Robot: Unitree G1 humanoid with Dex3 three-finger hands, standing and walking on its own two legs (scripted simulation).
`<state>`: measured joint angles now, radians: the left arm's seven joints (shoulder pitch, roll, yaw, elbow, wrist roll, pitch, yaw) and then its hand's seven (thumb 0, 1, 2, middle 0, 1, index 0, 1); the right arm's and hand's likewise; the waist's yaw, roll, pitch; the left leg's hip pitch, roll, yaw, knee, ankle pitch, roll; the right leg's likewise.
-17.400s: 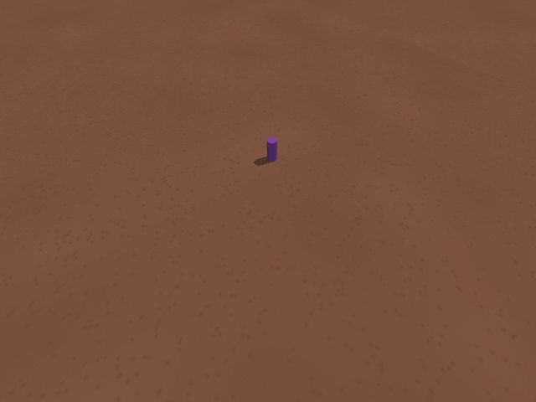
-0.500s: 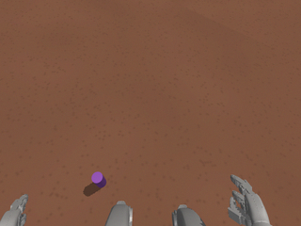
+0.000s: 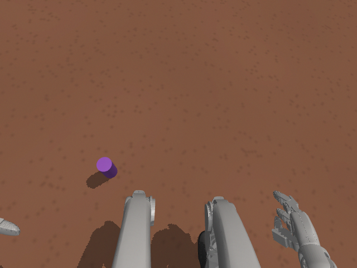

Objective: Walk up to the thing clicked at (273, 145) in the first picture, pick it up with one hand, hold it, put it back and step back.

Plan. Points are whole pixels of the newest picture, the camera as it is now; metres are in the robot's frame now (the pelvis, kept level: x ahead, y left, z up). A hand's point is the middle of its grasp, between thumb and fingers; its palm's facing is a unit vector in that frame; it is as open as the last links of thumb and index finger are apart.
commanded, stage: go down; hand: left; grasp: from the side
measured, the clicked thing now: (107, 168) +0.40 +0.28 -0.47
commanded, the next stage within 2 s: approach in 1.44 s
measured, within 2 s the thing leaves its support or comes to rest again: neither
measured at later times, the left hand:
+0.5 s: hand (1, 182) +0.28 +0.42 -0.12, palm faces +0.28 -0.95 -0.14, open 17.2 cm
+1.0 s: hand (3, 177) +0.30 +0.43 -0.14, palm faces +0.29 -0.95 -0.11, open 17.4 cm
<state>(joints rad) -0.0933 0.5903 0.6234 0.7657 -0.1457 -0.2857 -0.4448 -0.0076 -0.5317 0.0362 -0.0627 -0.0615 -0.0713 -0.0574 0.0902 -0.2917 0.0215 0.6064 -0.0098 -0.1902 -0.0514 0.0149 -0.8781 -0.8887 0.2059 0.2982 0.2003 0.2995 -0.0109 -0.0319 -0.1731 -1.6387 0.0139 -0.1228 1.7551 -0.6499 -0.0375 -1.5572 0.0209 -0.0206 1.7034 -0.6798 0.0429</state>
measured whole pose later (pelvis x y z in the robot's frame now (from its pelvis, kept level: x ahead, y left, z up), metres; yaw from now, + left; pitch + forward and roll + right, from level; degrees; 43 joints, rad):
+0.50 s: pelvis -0.02 +0.00 -0.09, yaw -3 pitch +32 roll -7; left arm -0.31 0.77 0.84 0.97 -0.22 -0.38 -0.65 -0.01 -0.49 0.07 -0.05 -0.08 -0.05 -0.08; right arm 0.07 -0.33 0.07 0.68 -0.03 -0.18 -0.06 0.01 -0.89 -0.90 0.21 0.30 0.20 0.30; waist -0.02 -0.04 -0.14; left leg -1.95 0.01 -0.16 2.06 -0.68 -0.06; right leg -1.87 0.05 -0.04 2.01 -0.71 0.04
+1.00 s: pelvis -0.03 +0.00 -0.14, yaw -4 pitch +31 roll -8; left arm -0.38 0.84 0.90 1.01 -0.23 -0.37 -0.71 -0.01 -0.51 0.07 -0.04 -0.06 -0.04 -0.07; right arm 0.06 -0.34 0.09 0.69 -0.04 -0.19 -0.05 0.01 -0.90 -0.90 0.21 0.30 0.20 0.30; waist -0.02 -0.05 -0.12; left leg -2.08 0.00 -0.18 2.21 -0.68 -0.05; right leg -1.99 0.06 -0.04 2.14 -0.71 0.05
